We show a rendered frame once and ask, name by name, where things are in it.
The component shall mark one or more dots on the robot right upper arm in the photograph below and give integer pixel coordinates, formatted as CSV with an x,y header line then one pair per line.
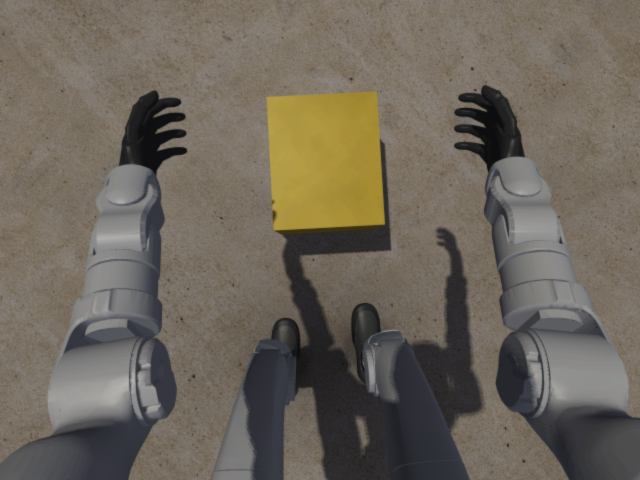
x,y
571,389

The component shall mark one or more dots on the carton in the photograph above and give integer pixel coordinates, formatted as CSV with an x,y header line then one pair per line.
x,y
325,163

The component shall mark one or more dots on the robot right hand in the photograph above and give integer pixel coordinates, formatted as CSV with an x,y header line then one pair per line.
x,y
501,136

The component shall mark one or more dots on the robot right forearm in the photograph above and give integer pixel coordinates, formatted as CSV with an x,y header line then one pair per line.
x,y
540,289

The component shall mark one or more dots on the robot left upper arm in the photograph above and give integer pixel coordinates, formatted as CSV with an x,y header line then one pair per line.
x,y
104,399

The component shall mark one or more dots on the robot left hand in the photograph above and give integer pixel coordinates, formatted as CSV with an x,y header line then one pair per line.
x,y
140,143

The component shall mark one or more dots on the right robot shin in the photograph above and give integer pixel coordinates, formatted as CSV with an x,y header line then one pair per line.
x,y
384,335

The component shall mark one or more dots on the right robot foot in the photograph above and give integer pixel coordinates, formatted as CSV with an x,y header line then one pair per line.
x,y
364,323

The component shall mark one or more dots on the robot left forearm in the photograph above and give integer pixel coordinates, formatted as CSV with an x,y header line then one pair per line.
x,y
120,293

